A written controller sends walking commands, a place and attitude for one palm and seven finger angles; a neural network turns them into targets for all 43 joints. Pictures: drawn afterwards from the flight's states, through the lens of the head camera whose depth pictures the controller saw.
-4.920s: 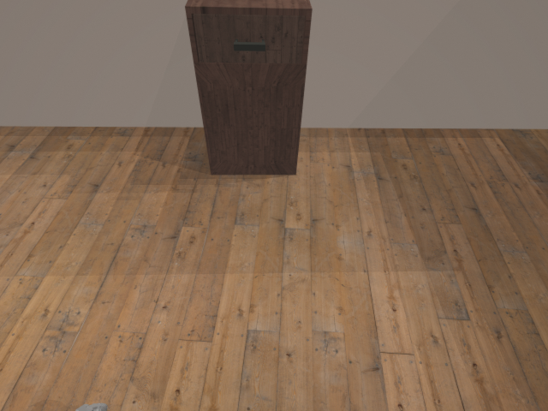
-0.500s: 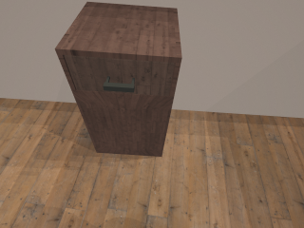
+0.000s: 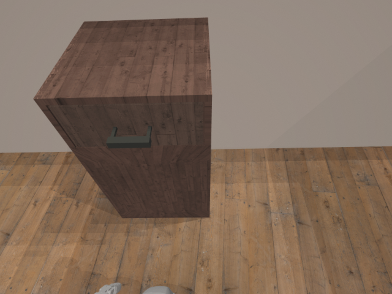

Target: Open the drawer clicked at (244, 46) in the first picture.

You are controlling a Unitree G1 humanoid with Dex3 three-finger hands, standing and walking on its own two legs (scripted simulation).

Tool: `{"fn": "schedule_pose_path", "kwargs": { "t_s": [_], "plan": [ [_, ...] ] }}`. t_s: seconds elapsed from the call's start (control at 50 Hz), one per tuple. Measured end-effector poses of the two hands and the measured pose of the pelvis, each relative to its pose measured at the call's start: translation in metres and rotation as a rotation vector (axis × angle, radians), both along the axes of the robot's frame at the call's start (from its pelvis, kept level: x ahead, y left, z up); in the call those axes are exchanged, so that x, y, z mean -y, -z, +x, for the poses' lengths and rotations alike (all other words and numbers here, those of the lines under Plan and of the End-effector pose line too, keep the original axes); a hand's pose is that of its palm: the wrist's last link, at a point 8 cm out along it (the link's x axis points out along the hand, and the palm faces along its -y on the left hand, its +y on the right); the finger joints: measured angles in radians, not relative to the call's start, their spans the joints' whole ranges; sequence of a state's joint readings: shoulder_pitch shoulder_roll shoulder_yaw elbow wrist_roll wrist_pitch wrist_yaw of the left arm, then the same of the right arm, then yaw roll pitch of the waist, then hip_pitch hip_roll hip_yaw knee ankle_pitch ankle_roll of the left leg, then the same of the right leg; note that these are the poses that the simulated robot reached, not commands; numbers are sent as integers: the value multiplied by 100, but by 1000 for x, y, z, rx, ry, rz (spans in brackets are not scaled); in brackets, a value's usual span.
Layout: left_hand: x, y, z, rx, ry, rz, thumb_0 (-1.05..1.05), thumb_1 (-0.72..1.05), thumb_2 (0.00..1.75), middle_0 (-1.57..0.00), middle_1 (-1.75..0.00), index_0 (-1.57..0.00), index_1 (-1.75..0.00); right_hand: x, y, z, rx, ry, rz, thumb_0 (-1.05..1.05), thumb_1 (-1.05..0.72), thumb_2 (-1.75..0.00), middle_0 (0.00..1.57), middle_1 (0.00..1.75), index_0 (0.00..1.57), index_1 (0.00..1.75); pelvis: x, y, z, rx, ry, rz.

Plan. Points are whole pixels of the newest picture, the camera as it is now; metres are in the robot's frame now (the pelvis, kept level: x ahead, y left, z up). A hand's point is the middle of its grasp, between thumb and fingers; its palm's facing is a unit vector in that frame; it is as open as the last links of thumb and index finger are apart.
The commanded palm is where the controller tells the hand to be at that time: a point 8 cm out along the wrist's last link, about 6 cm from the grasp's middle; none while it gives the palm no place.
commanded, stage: come to a stop and stand still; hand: left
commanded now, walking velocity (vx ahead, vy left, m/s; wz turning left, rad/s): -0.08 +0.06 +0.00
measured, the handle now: (130, 136) +0.53 +0.23 -0.05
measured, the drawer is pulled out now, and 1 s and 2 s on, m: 0.00 0.00 0.00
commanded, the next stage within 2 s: look again from close up in 0.72 s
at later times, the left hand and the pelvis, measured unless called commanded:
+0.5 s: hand out of the picture -0.01 +0.29 -0.17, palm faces +0.03 -0.97 -0.25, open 7.4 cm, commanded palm none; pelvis -0.02 +0.09 -0.01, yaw -1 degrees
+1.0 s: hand out of the picture +0.02 +0.25 -0.17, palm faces -0.01 -0.98 -0.19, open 7.3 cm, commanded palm none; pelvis +0.01 +0.08 +0.00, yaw -2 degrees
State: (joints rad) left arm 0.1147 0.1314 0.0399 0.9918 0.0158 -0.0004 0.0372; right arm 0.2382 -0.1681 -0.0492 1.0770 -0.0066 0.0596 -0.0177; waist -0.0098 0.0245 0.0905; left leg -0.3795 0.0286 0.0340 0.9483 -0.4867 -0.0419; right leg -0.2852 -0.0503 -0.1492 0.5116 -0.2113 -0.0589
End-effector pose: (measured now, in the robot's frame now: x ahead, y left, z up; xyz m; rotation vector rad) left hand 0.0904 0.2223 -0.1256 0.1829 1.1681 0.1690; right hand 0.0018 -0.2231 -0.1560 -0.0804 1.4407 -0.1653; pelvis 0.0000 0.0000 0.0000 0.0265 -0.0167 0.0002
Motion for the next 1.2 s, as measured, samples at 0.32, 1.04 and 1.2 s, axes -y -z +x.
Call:
{"fn": "schedule_pose_path", "kwargs": {
  "t_s": [0.32,1.04,1.2],
  "plan": [
    [-98,18,-73,-90,-39,33,1,91,90,-20,-30,-20,-30,-49,-23,67,333,-103,-89,0,-91,-90,20,30,19,30,-69,12,-14,27,15,-31],
    [-75,16,-74,-196,6,-38,1,92,90,-20,-30,-20,-30,-92,-8,-30,10,-11,0,0,-91,-90,20,30,20,30,-79,-1,9,14,33,-21],
    [-63,16,-72,-207,-3,-41,1,92,90,-20,-30,-20,-30,-85,-6,-11,33,-14,4,0,-91,-90,20,30,20,30,-69,-2,17,15,35,-22]
  ]
}}
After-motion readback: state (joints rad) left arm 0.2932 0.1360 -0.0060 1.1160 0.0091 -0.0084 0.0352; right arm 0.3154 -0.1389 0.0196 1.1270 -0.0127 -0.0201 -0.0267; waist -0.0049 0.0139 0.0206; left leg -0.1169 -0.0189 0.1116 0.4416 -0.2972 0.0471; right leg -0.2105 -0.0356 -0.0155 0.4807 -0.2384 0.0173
